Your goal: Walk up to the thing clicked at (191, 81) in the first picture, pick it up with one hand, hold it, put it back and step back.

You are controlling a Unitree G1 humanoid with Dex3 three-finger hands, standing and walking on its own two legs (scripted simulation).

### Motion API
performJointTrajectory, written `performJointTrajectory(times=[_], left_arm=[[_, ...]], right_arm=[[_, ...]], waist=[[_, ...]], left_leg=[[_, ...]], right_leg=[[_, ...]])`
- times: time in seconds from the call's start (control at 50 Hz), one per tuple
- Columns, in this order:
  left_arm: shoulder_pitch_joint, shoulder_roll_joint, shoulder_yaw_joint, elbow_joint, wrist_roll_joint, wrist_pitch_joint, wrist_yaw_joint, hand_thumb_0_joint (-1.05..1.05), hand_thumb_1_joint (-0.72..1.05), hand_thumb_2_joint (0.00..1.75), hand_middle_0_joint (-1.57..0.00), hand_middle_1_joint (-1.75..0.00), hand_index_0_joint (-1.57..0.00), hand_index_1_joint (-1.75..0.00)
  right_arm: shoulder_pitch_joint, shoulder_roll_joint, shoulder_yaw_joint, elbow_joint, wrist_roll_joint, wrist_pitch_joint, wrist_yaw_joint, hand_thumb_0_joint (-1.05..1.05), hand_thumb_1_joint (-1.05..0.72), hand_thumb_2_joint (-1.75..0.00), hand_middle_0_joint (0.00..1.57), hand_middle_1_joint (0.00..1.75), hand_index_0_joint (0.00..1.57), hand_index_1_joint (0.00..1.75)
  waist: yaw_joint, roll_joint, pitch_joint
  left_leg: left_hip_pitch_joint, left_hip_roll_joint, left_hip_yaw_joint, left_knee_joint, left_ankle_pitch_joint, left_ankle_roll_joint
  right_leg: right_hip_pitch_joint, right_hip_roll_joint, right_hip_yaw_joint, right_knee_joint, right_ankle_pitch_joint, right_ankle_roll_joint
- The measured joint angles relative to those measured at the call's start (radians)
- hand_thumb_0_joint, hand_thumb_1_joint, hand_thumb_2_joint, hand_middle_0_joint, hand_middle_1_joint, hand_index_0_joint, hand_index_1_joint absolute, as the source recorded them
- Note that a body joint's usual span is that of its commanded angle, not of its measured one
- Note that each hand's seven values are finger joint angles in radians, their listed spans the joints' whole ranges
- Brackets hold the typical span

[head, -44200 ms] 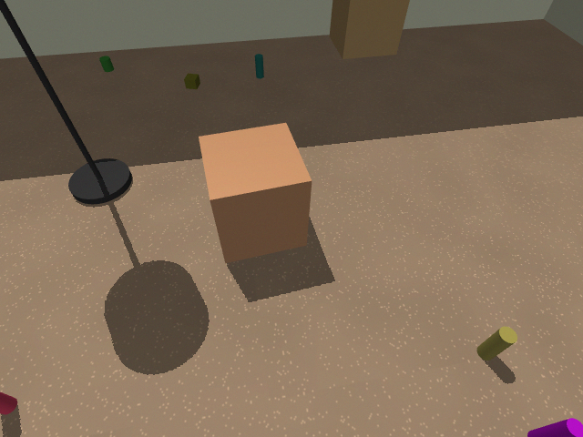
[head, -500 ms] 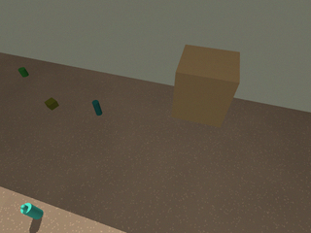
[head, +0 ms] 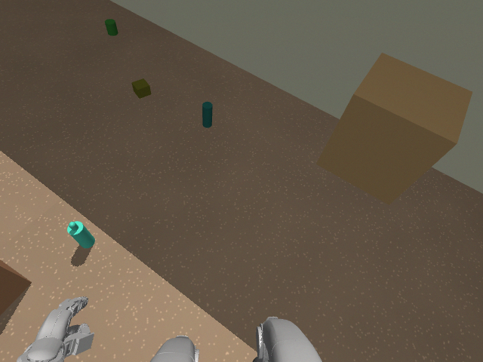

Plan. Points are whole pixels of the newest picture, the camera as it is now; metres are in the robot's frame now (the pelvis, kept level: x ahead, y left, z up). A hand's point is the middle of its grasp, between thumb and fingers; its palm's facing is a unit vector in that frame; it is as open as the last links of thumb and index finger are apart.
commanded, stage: walk up
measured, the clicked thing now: (141, 88) +1.50 +0.44 -0.72
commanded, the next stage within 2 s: stand in 1.68 s
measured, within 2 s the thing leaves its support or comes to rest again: neither
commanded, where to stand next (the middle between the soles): +0.07 -0.03 m, yaw +30 degrees
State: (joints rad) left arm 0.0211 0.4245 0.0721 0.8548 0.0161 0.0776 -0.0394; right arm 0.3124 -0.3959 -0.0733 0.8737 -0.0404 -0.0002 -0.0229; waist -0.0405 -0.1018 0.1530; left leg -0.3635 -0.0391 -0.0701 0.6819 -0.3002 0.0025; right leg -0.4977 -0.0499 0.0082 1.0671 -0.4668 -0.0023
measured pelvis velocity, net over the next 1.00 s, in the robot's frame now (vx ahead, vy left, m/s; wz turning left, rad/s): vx -0.01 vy -0.06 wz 0.50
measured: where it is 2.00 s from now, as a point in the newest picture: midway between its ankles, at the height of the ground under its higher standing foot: outside the picture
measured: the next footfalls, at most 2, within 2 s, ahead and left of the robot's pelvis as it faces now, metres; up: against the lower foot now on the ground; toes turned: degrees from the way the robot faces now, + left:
right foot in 0.18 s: +0.12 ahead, -0.16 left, +0.00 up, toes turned +28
left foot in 0.52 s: +0.03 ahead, +0.09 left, +0.00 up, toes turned +17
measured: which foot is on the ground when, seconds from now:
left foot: down 0.00-0.20, up 0.22-0.50, down 0.52-0.78, up 0.80-1.00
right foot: up 0.00-0.16, down 0.18-1.00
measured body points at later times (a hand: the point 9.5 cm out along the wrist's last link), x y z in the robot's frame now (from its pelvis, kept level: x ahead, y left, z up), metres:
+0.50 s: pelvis -0.01 -0.05 +0.00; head +0.03 -0.03 +0.45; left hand -0.07 +0.28 -0.10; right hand +0.22 -0.31 -0.09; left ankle -0.01 +0.08 -0.71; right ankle +0.00 -0.16 -0.72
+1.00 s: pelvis -0.01 -0.06 +0.00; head +0.02 -0.05 +0.45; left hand -0.12 +0.25 -0.10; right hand +0.23 -0.30 -0.11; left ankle -0.05 +0.06 -0.70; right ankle +0.07 -0.19 -0.72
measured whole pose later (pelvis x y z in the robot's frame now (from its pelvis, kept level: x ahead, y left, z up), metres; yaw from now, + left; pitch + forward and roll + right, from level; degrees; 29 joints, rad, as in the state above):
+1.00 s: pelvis -0.01 -0.06 +0.00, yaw +29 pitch -2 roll +1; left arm 0.27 0.41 0.06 0.85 0.05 -0.02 -0.01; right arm 0.23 -0.43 -0.07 0.85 -0.01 0.03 0.03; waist 0.04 0.01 0.10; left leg -0.39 -0.01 -0.02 0.82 -0.45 0.01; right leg -0.30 -0.14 -0.10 0.67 -0.34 0.02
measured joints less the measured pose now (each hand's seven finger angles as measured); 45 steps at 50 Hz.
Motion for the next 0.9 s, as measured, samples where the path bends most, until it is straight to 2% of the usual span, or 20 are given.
performJointTrajectory(times=[0.14,0.18,0.2,0.22,0.26,0.28,0.34,0.44,0.5,0.54,0.58,0.62,0.74,0.78,0.8,0.84,0.9], left_arm=[[0.088,0.013,0.017,-0.013,0.003,-0.006,0.011,0.0,0.9,0.9,-0.2,-0.3,-0.2,-0.3],[0.107,0.014,0.02,-0.018,0.003,-0.022,0.017,0.0,0.9,0.9,-0.2,-0.3,-0.2,-0.3],[0.114,0.007,0.023,-0.019,0.005,-0.033,0.021,0.0,0.9,0.9,-0.2,-0.3,-0.2,-0.3],[0.124,-0.001,0.022,-0.022,0.011,-0.043,0.024,0.0,0.9,0.9,-0.2,-0.3,-0.2,-0.3],[0.148,-0.005,0.015,-0.021,0.017,-0.052,0.018,0.0,0.9,0.9,-0.2,-0.3,-0.2,-0.3],[0.156,-0.012,0.012,-0.016,0.015,-0.052,0.016,0.0,0.9,0.9,-0.2,-0.3,-0.2,-0.3],[0.18,-0.036,0.001,-0.008,0.017,-0.061,0.017,0.01,0.9,0.9,-0.21,-0.3,-0.2,-0.3],[0.237,-0.021,-0.004,-0.037,0.024,-0.074,0.013,0.0,0.9,0.9,-0.21,-0.3,-0.2,-0.3],[0.265,0.004,-0.003,-0.051,0.016,-0.064,0.012,0.0,0.9,0.9,-0.21,-0.3,-0.2,-0.3],[0.275,0.019,-0.002,-0.049,0.008,-0.054,0.017,0.0,0.9,0.9,-0.21,-0.3,-0.2,-0.3],[0.271,0.011,-0.003,-0.033,0.003,-0.039,0.025,0.0,0.9,0.9,-0.21,-0.3,-0.2,-0.3],[0.272,0.004,-0.009,-0.022,0.0,-0.035,0.025,0.01,0.9,0.9,-0.21,-0.3,-0.2,-0.3],[0.279,-0.011,-0.014,-0.004,-0.007,-0.064,0.019,0.01,0.9,0.9,-0.21,-0.3,-0.2,-0.3],[0.276,-0.021,-0.013,0.007,0.001,-0.076,0.025,0.0,0.9,0.9,-0.21,-0.3,-0.2,-0.3],[0.277,-0.026,-0.015,0.008,0.008,-0.082,0.026,0.0,0.9,0.9,-0.21,-0.3,-0.2,-0.3],[0.276,-0.026,-0.018,0.008,0.02,-0.088,0.026,0.0,0.9,0.9,-0.21,-0.3,-0.2,-0.3],[0.263,-0.038,-0.021,0.009,0.023,-0.096,0.032,0.0,0.9,0.9,-0.21,-0.3,-0.21,-0.3]], right_arm=[[0.008,-0.013,0.01,-0.087,-0.005,-0.01,-0.009,0.0,-0.9,-0.9,0.21,0.3,0.21,0.3],[-0.005,-0.021,0.015,-0.105,-0.001,-0.002,-0.008,0.0,-0.9,-0.9,0.21,0.3,0.21,0.3],[-0.019,-0.029,0.016,-0.109,0.004,0.003,-0.008,0.0,-0.9,-0.9,0.21,0.3,0.21,0.3],[-0.037,-0.033,0.015,-0.107,0.009,0.011,-0.01,0.0,-0.9,-0.9,0.21,0.3,0.21,0.3],[-0.068,-0.023,0.019,-0.094,0.012,0.022,-0.018,0.0,-0.91,-0.9,0.21,0.3,0.21,0.3],[-0.078,-0.022,0.02,-0.091,0.014,0.022,-0.018,0.0,-0.91,-0.9,0.2,0.3,0.2,0.3],[-0.098,-0.036,0.019,-0.096,0.022,0.007,0.0,0.0,-0.91,-0.9,0.2,0.3,0.2,0.3],[-0.129,-0.035,0.016,-0.095,0.025,-0.001,0.029,0.0,-0.91,-0.9,0.2,0.3,0.2,0.3],[-0.137,-0.023,0.016,-0.09,0.027,-0.009,0.03,0.0,-0.91,-0.9,0.2,0.3,0.2,0.3],[-0.14,-0.009,0.014,-0.088,0.02,-0.022,0.023,0.0,-0.91,-0.9,0.2,0.3,0.2,0.3],[-0.136,-0.001,0.022,-0.091,0.015,-0.026,0.019,0.0,-0.91,-0.9,0.2,0.3,0.2,0.3],[-0.13,0.009,0.033,-0.091,0.019,-0.025,0.016,0.0,-0.91,-0.9,0.2,0.3,0.2,0.3],[-0.128,0.015,0.047,-0.094,0.02,0.001,0.021,0.0,-0.9,-0.9,0.21,0.3,0.21,0.3],[-0.132,0.006,0.042,-0.092,0.023,0.019,0.024,0.0,-0.9,-0.9,0.21,0.3,0.21,0.3],[-0.131,0.005,0.037,-0.086,0.025,0.028,0.023,0.0,-0.9,-0.9,0.21,0.3,0.21,0.3],[-0.126,0.007,0.03,-0.069,0.023,0.043,0.021,0.0,-0.9,-0.9,0.21,0.3,0.21,0.3],[-0.112,-0.013,0.018,-0.05,0.028,0.041,0.03,0.0,-0.91,-0.9,0.2,0.3,0.2,0.3]], waist=[[0.019,0.054,-0.008],[0.03,0.073,-0.015],[0.039,0.094,-0.011],[0.043,0.114,-0.006],[0.057,0.103,-0.012],[0.064,0.096,-0.014],[0.081,0.101,-0.02],[0.106,0.087,-0.02],[0.115,0.066,-0.025],[0.115,0.035,-0.021],[0.11,0.035,-0.022],[0.101,0.042,-0.029],[0.077,0.071,-0.055],[0.07,0.107,-0.056],[0.07,0.12,-0.062],[0.083,0.112,-0.07],[0.09,0.118,-0.062]], left_leg=[[-0.056,-0.01,-0.096,0.038,0.0,-0.023],[-0.082,-0.011,-0.125,0.072,-0.01,-0.036],[-0.092,-0.005,-0.143,0.096,-0.018,-0.039],[-0.102,-0.004,-0.158,0.131,-0.022,-0.022],[-0.141,-0.029,-0.108,0.275,-0.16,-0.006],[-0.156,-0.038,-0.076,0.347,-0.193,-0.004],[-0.165,-0.018,0.005,0.405,-0.16,0.004],[-0.081,0.018,0.056,0.194,-0.127,0.008],[0.011,0.013,0.08,0.011,-0.043,0.019],[0.043,-0.015,0.082,-0.044,0.017,0.022],[0.027,-0.02,0.064,-0.004,0.0,0.021],[0.027,-0.014,0.04,0.002,-0.002,0.021],[-0.004,0.001,-0.02,0.039,-0.009,-0.007],[-0.024,0.015,-0.051,0.082,-0.028,-0.012],[-0.039,0.008,-0.073,0.115,-0.072,0.001],[-0.08,-0.026,-0.063,0.25,-0.174,0.007],[-0.113,-0.025,-0.017,0.366,-0.169,0.007]], right_leg=[[0.087,0.048,0.023,-0.155,-0.049,-0.015],[0.146,0.064,0.019,-0.285,-0.009,-0.024],[0.164,0.076,0.006,-0.324,0.052,-0.02],[0.172,0.083,-0.014,-0.322,0.061,-0.018],[0.181,0.057,-0.027,-0.313,0.052,-0.024],[0.195,0.039,-0.032,-0.327,0.055,-0.027],[0.236,0.001,-0.057,-0.393,0.085,-0.022],[0.254,-0.034,-0.105,-0.415,0.09,-0.016],[0.237,-0.056,-0.132,-0.359,0.054,-0.007],[0.205,-0.085,-0.124,-0.269,0.017,-0.005],[0.165,-0.061,-0.076,-0.179,-0.068,-0.002],[0.137,-0.039,-0.046,-0.134,-0.105,-0.001],[0.149,-0.028,-0.03,-0.28,0.011,-0.009],[0.172,-0.007,-0.055,-0.327,0.105,0.009],[0.173,-0.003,-0.069,-0.327,0.108,0.016],[0.172,-0.021,-0.072,-0.327,0.101,0.01],[0.198,-0.047,-0.086,-0.379,0.123,0.007]])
